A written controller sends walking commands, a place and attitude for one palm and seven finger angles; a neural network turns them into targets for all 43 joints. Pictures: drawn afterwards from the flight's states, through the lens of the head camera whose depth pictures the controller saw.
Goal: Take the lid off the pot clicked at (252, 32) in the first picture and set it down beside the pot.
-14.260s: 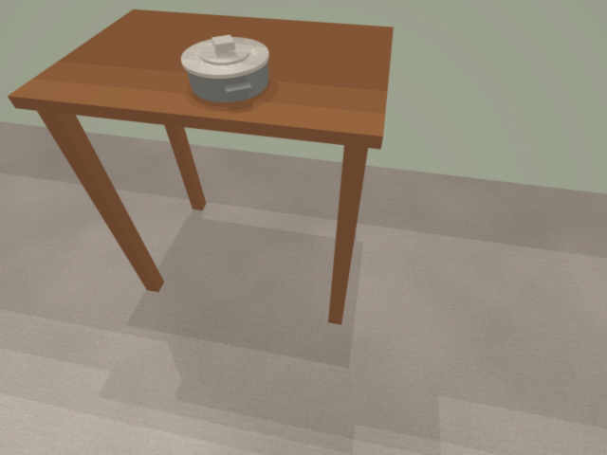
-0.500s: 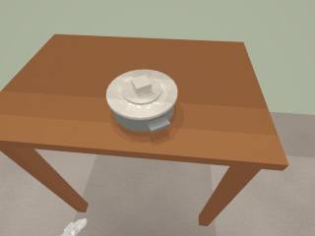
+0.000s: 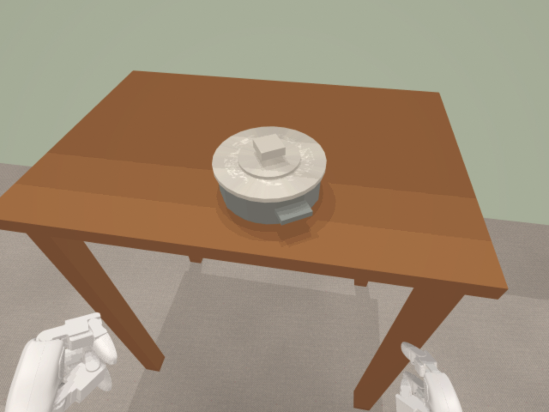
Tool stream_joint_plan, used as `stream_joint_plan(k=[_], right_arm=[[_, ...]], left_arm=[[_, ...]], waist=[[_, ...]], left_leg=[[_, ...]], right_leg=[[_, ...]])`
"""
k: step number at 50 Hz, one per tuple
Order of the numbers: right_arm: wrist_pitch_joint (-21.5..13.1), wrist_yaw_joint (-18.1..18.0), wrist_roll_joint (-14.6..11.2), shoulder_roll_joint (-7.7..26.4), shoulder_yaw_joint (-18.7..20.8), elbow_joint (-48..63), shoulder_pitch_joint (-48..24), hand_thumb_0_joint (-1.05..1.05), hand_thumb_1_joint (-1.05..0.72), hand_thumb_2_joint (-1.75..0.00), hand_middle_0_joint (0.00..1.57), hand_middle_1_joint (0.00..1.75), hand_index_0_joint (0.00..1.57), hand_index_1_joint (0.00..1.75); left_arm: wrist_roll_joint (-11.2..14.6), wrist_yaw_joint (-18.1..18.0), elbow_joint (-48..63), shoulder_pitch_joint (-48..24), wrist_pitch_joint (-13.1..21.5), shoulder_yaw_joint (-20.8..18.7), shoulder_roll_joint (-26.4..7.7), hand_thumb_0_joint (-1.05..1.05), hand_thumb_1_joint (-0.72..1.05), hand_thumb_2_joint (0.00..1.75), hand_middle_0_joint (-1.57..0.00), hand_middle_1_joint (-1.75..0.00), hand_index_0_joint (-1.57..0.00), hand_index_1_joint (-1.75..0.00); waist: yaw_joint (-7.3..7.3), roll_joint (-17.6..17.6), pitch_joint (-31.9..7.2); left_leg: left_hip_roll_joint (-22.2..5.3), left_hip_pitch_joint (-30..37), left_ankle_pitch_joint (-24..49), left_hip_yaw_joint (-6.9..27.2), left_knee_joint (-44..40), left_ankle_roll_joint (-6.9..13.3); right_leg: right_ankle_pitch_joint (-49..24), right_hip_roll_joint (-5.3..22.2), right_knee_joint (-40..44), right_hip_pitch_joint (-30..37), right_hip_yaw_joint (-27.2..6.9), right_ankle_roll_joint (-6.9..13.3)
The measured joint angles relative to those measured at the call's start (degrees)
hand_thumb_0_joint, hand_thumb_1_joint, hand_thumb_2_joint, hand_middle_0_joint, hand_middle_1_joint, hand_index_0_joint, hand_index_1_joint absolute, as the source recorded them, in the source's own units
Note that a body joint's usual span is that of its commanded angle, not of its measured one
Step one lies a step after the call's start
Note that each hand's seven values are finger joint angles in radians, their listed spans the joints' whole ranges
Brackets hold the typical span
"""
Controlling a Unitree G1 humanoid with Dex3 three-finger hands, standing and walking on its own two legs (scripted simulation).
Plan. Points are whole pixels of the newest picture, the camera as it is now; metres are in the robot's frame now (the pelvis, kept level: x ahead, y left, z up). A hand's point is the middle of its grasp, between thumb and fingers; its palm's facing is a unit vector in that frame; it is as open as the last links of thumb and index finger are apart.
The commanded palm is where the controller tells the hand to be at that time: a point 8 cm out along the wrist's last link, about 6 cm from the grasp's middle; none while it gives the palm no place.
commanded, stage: raise the hand higher, near the body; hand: left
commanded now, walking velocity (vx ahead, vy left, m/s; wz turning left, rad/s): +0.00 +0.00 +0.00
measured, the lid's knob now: (268, 147) +0.47 +0.07 +0.15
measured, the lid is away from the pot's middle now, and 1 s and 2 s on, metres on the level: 0.00 0.00 0.00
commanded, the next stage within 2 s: reach forward and open the fingers in 0.84 s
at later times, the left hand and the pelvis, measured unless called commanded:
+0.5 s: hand (62, 325) +0.16 +0.24 +0.15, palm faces +0.33 -0.85 -0.41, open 3.1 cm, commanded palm +0.10 +0.27 +0.18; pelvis +0.00 +0.02 +0.00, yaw -1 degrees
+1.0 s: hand (33, 275) +0.18 +0.24 +0.22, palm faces +0.44 -0.72 -0.54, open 3.1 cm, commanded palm +0.13 +0.29 +0.23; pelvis -0.01 +0.02 +0.00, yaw -1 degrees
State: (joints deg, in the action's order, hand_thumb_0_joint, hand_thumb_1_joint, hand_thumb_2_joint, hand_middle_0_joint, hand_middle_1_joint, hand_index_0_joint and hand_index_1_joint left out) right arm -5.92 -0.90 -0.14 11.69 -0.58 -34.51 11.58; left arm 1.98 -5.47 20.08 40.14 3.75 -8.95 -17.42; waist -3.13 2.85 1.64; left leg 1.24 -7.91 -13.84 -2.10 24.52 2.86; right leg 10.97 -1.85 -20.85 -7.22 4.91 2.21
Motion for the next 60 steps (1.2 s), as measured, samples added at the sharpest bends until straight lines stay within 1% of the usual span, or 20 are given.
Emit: stream_joint_plan(k=[4, 7, 14, 22, 38, 48, 49, 51, 52, 55, 57, 58, 60], right_arm=[[-0.98, -0.12, -0.04, -0.73, -0.52, -0.93, 0.43, 0.01, -0.9, -0.9, 0.2, 0.3, 0.2, 0.3], [-1.58, -0.14, -0.07, -0.78, -0.38, -1.45, -0.04, 0.01, -0.9, -0.9, 0.2, 0.3, 0.2, 0.3], [-3.02, -0.17, -0.03, 0.57, 0.32, -1.22, -0.82, 0.01, -0.9, -0.9, 0.2, 0.3, 0.2, 0.3], [-3.88, -0.22, -0.14, 1.61, 0.48, -0.32, -1.73, 0.01, -0.9, -0.9, 0.2, 0.3, 0.2, 0.3], [-3.13, 0.75, -0.03, 0.29, -0.72, -1.4, -1.07, 0.01, -0.9, -0.9, 0.2, 0.3, 0.2, 0.3], [-3.06, 0.69, -0.03, 0.56, -0.76, -2.45, -0.82, 0.01, -0.9, -0.9, 0.2, 0.3, 0.2, 0.3], [-2.16, 0.63, 0.22, 0.89, -0.96, -1.66, -0.4, 0.01, -0.9, -0.9, 0.2, 0.3, 0.2, 0.3], [0.93, 1.1, 0.31, 1.8, -1.1, 0.73, 0.05, 0.01, -0.9, -0.9, 0.2, 0.3, 0.2, 0.3], [2.67, 1.42, 0.29, 2.31, -1.09, 1.84, -0.09, 0.01, -0.9, -0.9, 0.2, 0.3, 0.2, 0.3], [7.96, 1.93, -0.25, 3.85, -1.15, 4.71, -1.21, 0.01, -0.9, -0.9, 0.2, 0.3, 0.2, 0.3], [10.59, 1.98, -0.62, 4.67, -1.09, 5.35, -2.4, 0.01, -0.9, -0.9, 0.2, 0.3, 0.2, 0.3], [11.76, 2.06, -0.94, 5.07, -1.14, 5.5, -3.09, 0.01, -0.9, -0.9, 0.2, 0.3, 0.2, 0.3], [13.31, 2.2, -1.42, 5.73, -1.18, 5.57, -4.15, 0.01, -0.9, -0.9, 0.2, 0.3, 0.2, 0.3]], left_arm=[[-0.08, -0.14, 3.82, 0.64, 0.66, -2.31, -1.09, 0.02, 0.89, 0.9, -1.25, -1.45, -1.25, -1.45], [-0.01, -0.01, 5.46, 0.69, 1.81, -3.8, -1.18, 0.02, 0.89, 0.9, -1.28, -1.47, -1.27, -1.48], [-0.25, 0.58, 9.73, 1.04, 2.96, -3.77, -1.01, 0.02, 0.89, 0.9, -1.3, -1.49, -1.29, -1.5], [0.01, 0.52, 12.86, -1.07, 4.08, -4.87, -1.8, 0.02, 0.89, 0.9, -1.3, -1.5, -1.3, -1.5], [0.92, 0.78, 16.01, -6.94, 6.26, -9.06, -3.5, 0.02, 0.89, 0.9, -1.31, -1.5, -1.3, -1.5], [1.51, 0.6, 16.28, -12.53, 7.91, -11.94, -4.52, 0.02, 0.88, 0.9, -1.31, -1.5, -1.31, -1.5], [-2.8, -0.13, 16.64, -13.17, 6.9, -11.86, -5.68, 0.02, 0.88, 0.9, -1.31, -1.5, -1.31, -1.5], [-11.18, -0.76, 17.61, -14.51, 3.44, -10.9, -9.13, 0.01, 0.88, 0.91, -1.31, -1.49, -1.31, -1.49], [-14.95, -0.72, 18.0, -14.83, 1.65, -10.41, -11.03, 0.01, 0.87, 0.91, -1.31, -1.48, -1.3, -1.48], [-24.7, 0.67, 19.01, -14.84, -3.71, -9.33, -17.53, 0.01, 0.84, 0.94, -1.3, -1.43, -1.3, -1.44], [-30.01, 2.57, 17.86, -16.04, -5.98, -8.6, -21.85, 0.01, 0.81, 0.97, -1.3, -1.39, -1.29, -1.39], [-32.04, 3.94, 17.03, -16.63, -7.08, -8.32, -23.74, 0.01, 0.79, 0.98, -1.29, -1.36, -1.29, -1.37], [-34.89, 7.19, 15.04, -18.12, -8.72, -7.65, -26.91, 0.01, 0.74, 1.01, -1.29, -1.31, -1.28, -1.31]], waist=[[-0.47, 0.69, -0.31], [-0.6, 0.97, -0.15], [-1.19, 0.84, -0.71], [-1.65, -0.04, -0.4], [-1.61, 0.01, 0.04], [-1.55, -0.09, 0.7], [-1.93, -0.23, 0.1], [-2.59, -0.39, -0.59], [-2.87, -0.25, -0.69], [-3.41, 0.87, -0.92], [-3.68, 1.73, -0.97], [-3.77, 2.22, -1.0], [-3.81, 3.17, -1.3]], left_leg=[[0.0, 0.6, -0.12, -0.39, -0.12, 0.17], [0.15, 0.98, -0.15, -0.59, -0.21, 0.38], [0.49, 1.28, -0.4, -0.91, -0.06, 0.83], [0.53, 1.72, -0.84, -1.01, 0.56, 1.04], [0.56, 1.92, -0.82, -1.47, 0.88, 1.27], [0.46, 2.13, -0.24, -1.61, 0.37, 1.21], [0.53, 1.41, -0.26, -1.77, 0.6, 1.18], [0.91, -0.43, -0.39, -1.97, 1.53, 1.16], [1.05, -1.28, -0.5, -2.12, 2.07, 1.18], [1.04, -3.69, -1.05, -2.46, 3.98, 1.35], [1.01, -4.88, -1.28, -2.39, 4.96, 1.41], [0.95, -5.27, -1.31, -2.36, 5.27, 1.43], [0.92, -5.77, -1.21, -2.13, 5.49, 1.42]], right_leg=[[-0.14, -0.01, 0.27, 0.56, -0.41, -0.2], [-0.12, 0.14, 0.22, 0.82, -0.61, -0.4], [0.15, 0.49, -0.18, 0.95, -0.93, -0.87], [0.28, 0.55, -0.41, 1.54, -1.03, -1.1], [0.04, 0.6, -0.63, 1.66, -1.48, -1.31], [-0.59, 0.48, -0.12, 1.83, -1.61, -1.18], [-0.42, 0.59, -0.83, 0.82, -1.73, -1.18], [0.53, 1.08, -3.38, -1.78, -1.85, -1.19], [0.98, 1.27, -4.54, -2.93, -1.97, -1.18], [1.69, 1.37, -6.82, -5.58, -2.23, -1.23], [1.9, 1.39, -7.67, -6.66, -2.12, -1.2], [1.87, 1.35, -7.82, -6.97, -2.07, -1.18], [1.68, 1.34, -7.74, -7.26, -1.84, -1.18]])
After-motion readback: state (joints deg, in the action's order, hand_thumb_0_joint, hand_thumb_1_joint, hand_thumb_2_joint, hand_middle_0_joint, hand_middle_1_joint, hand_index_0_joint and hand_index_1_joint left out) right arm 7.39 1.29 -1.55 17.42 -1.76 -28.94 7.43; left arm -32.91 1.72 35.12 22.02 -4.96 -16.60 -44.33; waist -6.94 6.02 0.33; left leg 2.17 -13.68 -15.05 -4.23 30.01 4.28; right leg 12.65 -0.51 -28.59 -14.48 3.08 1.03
